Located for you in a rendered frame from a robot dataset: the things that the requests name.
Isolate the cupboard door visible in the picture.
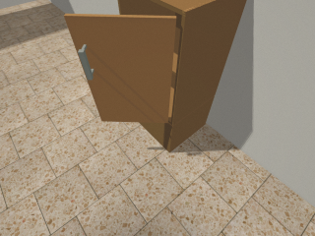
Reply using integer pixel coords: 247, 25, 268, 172
64, 13, 177, 123

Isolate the handle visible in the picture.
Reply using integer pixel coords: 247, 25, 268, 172
78, 44, 95, 81

